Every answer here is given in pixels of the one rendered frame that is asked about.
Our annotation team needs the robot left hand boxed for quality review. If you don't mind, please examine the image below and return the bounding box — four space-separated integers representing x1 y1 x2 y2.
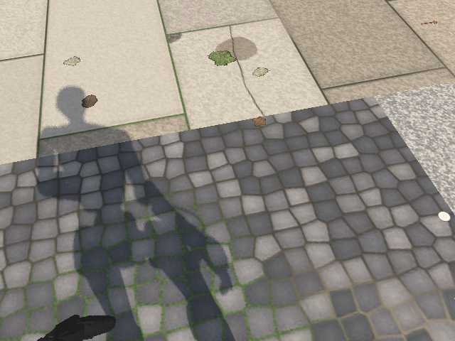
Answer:
37 315 116 341

